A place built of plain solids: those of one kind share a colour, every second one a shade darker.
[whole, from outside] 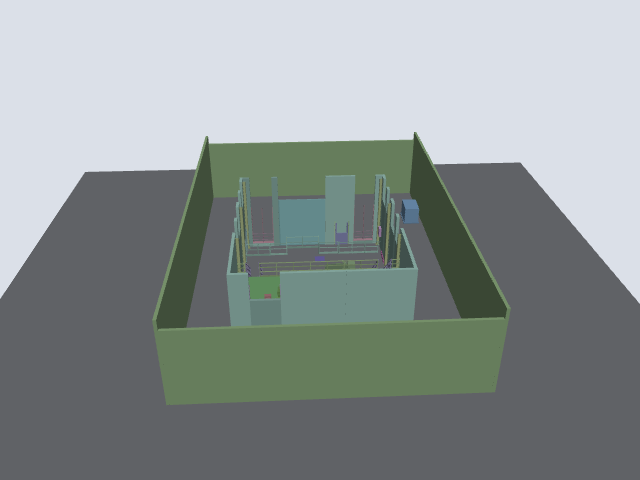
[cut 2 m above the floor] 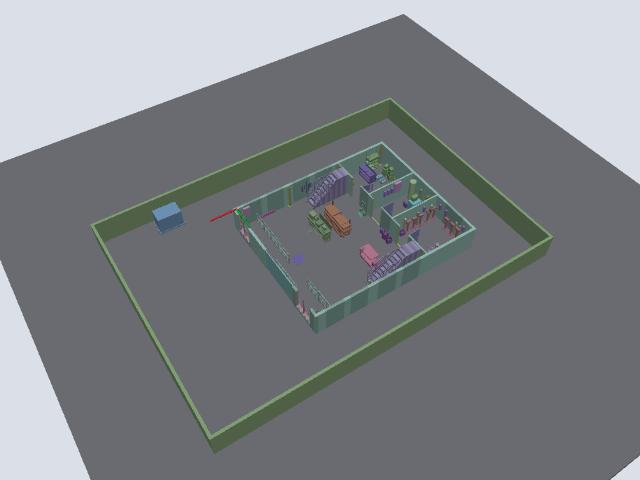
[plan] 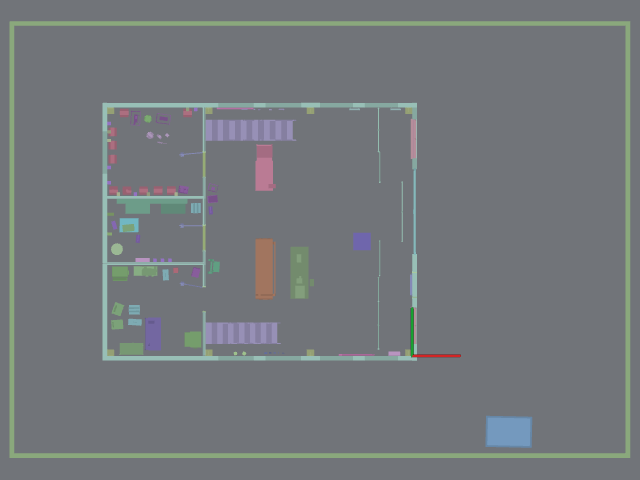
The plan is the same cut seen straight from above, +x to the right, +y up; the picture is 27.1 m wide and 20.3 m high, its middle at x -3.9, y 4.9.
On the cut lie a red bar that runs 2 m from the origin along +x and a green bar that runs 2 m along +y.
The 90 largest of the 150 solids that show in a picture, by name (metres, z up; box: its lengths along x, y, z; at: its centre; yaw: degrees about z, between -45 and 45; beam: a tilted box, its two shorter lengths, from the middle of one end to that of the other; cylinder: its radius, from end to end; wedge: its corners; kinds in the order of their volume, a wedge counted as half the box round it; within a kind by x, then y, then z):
{
 "yard_bound_1": {"box": [0.2, 18.47, 5.21], "at": [-16.93, 4.92, 2.56]},
 "yard_bound_2": {"box": [26.25, 0.2, 5.91], "at": [-3.91, -4.22, 2.91]},
 "yard_bound_3": {"box": [26.25, 0.2, 5.91], "at": [-3.91, 14.06, 2.91]},
 "yard_bound_4": {"box": [0.2, 18.47, 5.21], "at": [9.12, 4.92, 2.56]},
 "wall_1": {"box": [0.2, 4.1, 5.95], "at": [-13.0, 1.85, 2.92]},
 "wall_2": {"box": [0.2, 2.8, 5.95], "at": [-13.0, 5.3, 2.92]},
 "wall_3": {"box": [0.2, 1.01, 5.95], "at": [-13.0, 7.2, 2.92]},
 "wall_4": {"box": [0.2, 1.81, 4.11], "at": [-13.0, 8.6, 2.0]},
 "wall_5": {"box": [0.2, 1.21, 5.95], "at": [-13.0, 10.1, 2.92]},
 "wall_6": {"box": [4.3, 0.2, 5.95], "at": [-10.95, -0.1, 2.92]},
 "wall_7": {"box": [4.3, 0.2, 5.95], "at": [-10.95, 10.6, 2.92]},
 "wall_8": {"box": [4.1, 0.06, 2.75], "at": [-10.85, 3.87, 1.32]},
 "wall_9": {"box": [4.1, 0.06, 2.75], "at": [-10.85, 3.93, 1.32]},
 "wall_10": {"box": [4.1, 0.06, 2.75], "at": [-10.85, 6.67, 1.32]},
 "wall_11": {"box": [4.1, 0.06, 2.75], "at": [-10.85, 6.73, 1.32]},
 "wall_12": {"box": [0.06, 1.85, 2.75], "at": [-8.83, 0.93, 1.32]},
 "wall_13": {"box": [0.06, 1.85, 2.75], "at": [-8.83, 9.57, 1.32]},
 "wall_14": {"box": [0.06, 1.85, 2.87], "at": [-8.77, 0.93, 1.39]},
 "wall_15": {"box": [0.06, 1.01, 2.87], "at": [-8.77, 3.45, 1.39]},
 "wall_16": {"box": [0.06, 1.22, 2.87], "at": [-8.77, 6.15, 1.39]},
 "wall_17": {"box": [0.06, 0.92, 2.87], "at": [-8.77, 7.1, 1.39]},
 "wall_18": {"box": [0.06, 1.85, 2.87], "at": [-8.77, 9.57, 1.39]},
 "wall_19": {"box": [0.61, 0.2, 5.95], "at": [-8.5, -0.1, 2.92]},
 "wall_20": {"box": [0.61, 0.2, 5.95], "at": [-8.5, 10.6, 2.92]},
 "wall_21": {"box": [1.51, 0.2, 4.25], "at": [-7.45, -0.1, 2.08]},
 "wall_22": {"box": [1.51, 0.2, 4.25], "at": [-7.45, 10.6, 2.08]},
 "wall_23": {"box": [0.51, 0.2, 5.95], "at": [-6.45, -0.1, 2.92]},
 "wall_24": {"box": [0.51, 0.2, 5.95], "at": [-6.45, 10.6, 2.92]},
 "wall_25": {"box": [1.51, 0.2, 4.25], "at": [-5.45, -0.1, 2.08]},
 "wall_26": {"box": [1.51, 0.2, 4.25], "at": [-5.45, 10.6, 2.08]},
 "wall_27": {"box": [0.81, 0.2, 5.95], "at": [-4.3, -0.1, 2.92]},
 "wall_28": {"box": [0.81, 0.2, 5.95], "at": [-4.3, 10.6, 2.92]},
 "wall_29": {"box": [1.41, 0.2, 4.25], "at": [-3.2, -0.1, 2.08]},
 "wall_30": {"box": [1.41, 0.2, 4.25], "at": [-3.2, 10.6, 2.08]},
 "wall_31": {"box": [0.51, 0.2, 5.95], "at": [-2.25, -0.1, 2.92]},
 "wall_32": {"box": [0.51, 0.2, 5.95], "at": [-2.25, 10.6, 2.92]},
 "wall_33": {"box": [1.41, 0.2, 4.25], "at": [-1.3, -0.1, 2.08]},
 "wall_34": {"box": [1.41, 0.2, 4.25], "at": [-1.3, 10.6, 2.08]},
 "wall_35": {"box": [0.81, 0.2, 5.95], "at": [-0.2, -0.1, 2.92]},
 "wall_36": {"box": [0.81, 0.2, 5.95], "at": [-0.2, 10.6, 2.92]},
 "wall_37": {"box": [0.2, 0.71, 5.95], "at": [0.1, 0.15, 2.92]},
 "wall_38": {"box": [0.2, 1.56, 0.4], "at": [0.1, 1.27, 0.15]},
 "wall_39": {"box": [0.2, 2.26, 5.95], "at": [0.1, 3.17, 2.92]},
 "wall_40": {"box": [0.2, 0.46, 5.95], "at": [0.1, 8.12, 2.92]},
 "wall_41": {"box": [0.2, 1.66, 0.4], "at": [0.1, 9.18, 0.15]},
 "wall_42": {"box": [0.2, 0.71, 5.95], "at": [0.1, 10.35, 2.92]},
 "stair_1": {"box": [0.25, 0.91, 2.71], "at": [-8.6, 0.96, 1.3]},
 "stair_2": {"box": [0.27, 0.88, 2.73], "at": [-8.6, 9.54, 1.32]},
 "stair_3": {"box": [0.25, 0.91, 2.5], "at": [-8.37, 0.96, 1.2]},
 "stair_4": {"box": [0.27, 0.88, 2.55], "at": [-8.35, 9.54, 1.23]},
 "stair_5": {"box": [0.25, 0.91, 2.3], "at": [-8.14, 0.96, 1.1]},
 "stair_6": {"box": [0.27, 0.88, 2.37], "at": [-8.11, 9.54, 1.14]},
 "stair_7": {"box": [0.25, 0.91, 2.09], "at": [-7.91, 0.96, 1.0]},
 "stair_8": {"box": [0.27, 0.88, 2.19], "at": [-7.87, 9.54, 1.05]},
 "stair_9": {"box": [0.25, 0.91, 1.89], "at": [-7.68, 0.96, 0.89]},
 "stair_10": {"box": [0.27, 0.88, 2.02], "at": [-7.62, 9.54, 0.96]},
 "stair_11": {"box": [0.25, 0.91, 1.68], "at": [-7.45, 0.96, 0.79]},
 "stair_12": {"box": [0.27, 0.88, 1.84], "at": [-7.38, 9.54, 0.87]},
 "stair_13": {"box": [0.25, 0.91, 1.48], "at": [-7.22, 0.96, 0.69]},
 "stair_14": {"box": [0.27, 0.88, 1.66], "at": [-7.14, 9.54, 0.78]},
 "stair_15": {"box": [0.25, 0.91, 1.28], "at": [-6.99, 0.96, 0.59]},
 "stair_16": {"box": [0.27, 0.88, 1.48], "at": [-6.89, 9.54, 0.69]},
 "stair_17": {"box": [0.25, 0.91, 1.07], "at": [-6.76, 0.96, 0.49]},
 "stair_18": {"box": [0.27, 0.88, 1.3], "at": [-6.65, 9.54, 0.6]},
 "stair_19": {"box": [0.25, 0.91, 0.87], "at": [-6.53, 0.96, 0.38]},
 "stair_20": {"box": [0.27, 0.88, 1.12], "at": [-6.41, 9.54, 0.51]},
 "stair_21": {"box": [0.25, 0.91, 0.66], "at": [-6.3, 0.96, 0.28]},
 "stair_22": {"box": [0.27, 0.88, 0.94], "at": [-6.16, 9.54, 0.42]},
 "stair_23": {"box": [0.25, 0.91, 0.46], "at": [-6.07, 0.96, 0.18]},
 "stair_24": {"box": [0.27, 0.88, 0.76], "at": [-5.92, 9.54, 0.33]},
 "stair_25": {"box": [0.27, 0.88, 0.59], "at": [-5.68, 9.54, 0.24]},
 "raised_floor_deck_1": {"box": [4.22, 10.56, 0.16], "at": [-10.82, 5.25, 2.78]},
 "beyond_oil_tank_1": {"box": [1.96, 1.32, 0.13], "at": [4.09, -3.21, 0.01], "yaw": -1.1},
 "beyond_oil_tank_2": {"box": [1.7, 1.17, 1.35], "at": [4.09, -3.21, 0.62], "yaw": -1.1},
 "beyond_oil_tank_3": {"box": [1.8, 1.16, 1.4], "at": [4.09, -3.21, 0.64], "yaw": -1.1},
 "plant_pumps_1": {"box": [1.04, 0.46, 0.56], "at": [-11.61, 6.24, 0.23]},
 "plant_pumps_2": {"box": [3.0, 0.2, 1.35], "at": [-11.0, 6.54, 0.62]},
 "plant_pumps_3": {"box": [1.04, 0.46, 0.56], "at": [-10.11, 6.24, 0.23]},
 "roller_shutter_1": {"box": [0.06, 3.46, 4.05], "at": [0.12, 6.1, 1.98]},
 "centre_lathe_1": {"box": [0.35, 2.15, 0.33], "at": [-4.77, 3.5, 0.71]},
 "centre_lathe_2": {"box": [0.65, 2.08, 0.21], "at": [-4.76, 3.52, 0.71]},
 "centre_lathe_3": {"box": [0.4, 0.54, 0.61], "at": [-4.75, 2.7, 0.91]},
 "bar_rack_1": {"box": [0.72, 2.58, 0.15], "at": [-6.26, 3.68, 0.48]},
 "bar_rack_2": {"box": [0.72, 2.51, 0.14], "at": [-6.26, 3.68, 0.89]},
 "crate_1": {"box": [0.8, 0.6, 0.95], "at": [-11.97, 5.53, 0.42], "yaw": -0.1},
 "air_station_1": {"cylinder": 0.25, "from": [-12.49, 4.51, 0.0], "to": [-12.49, 4.51, 1.8]},
 "fitters_bench_1": {"box": [0.65, 1.9, 0.15], "at": [-6.25, 7.97, 0.14]},
 "fitters_bench_2": {"box": [0.65, 0.5, 0.39], "at": [-6.24, 8.62, 0.62]},
 "roll_cab_1": {"box": [0.46, 0.68, 0.65], "at": [-9.15, 0.69, 0.43]},
 "shelving_bay_1": {"box": [1.0, 0.49, 0.22], "at": [-11.88, 0.3, 1.26]}
}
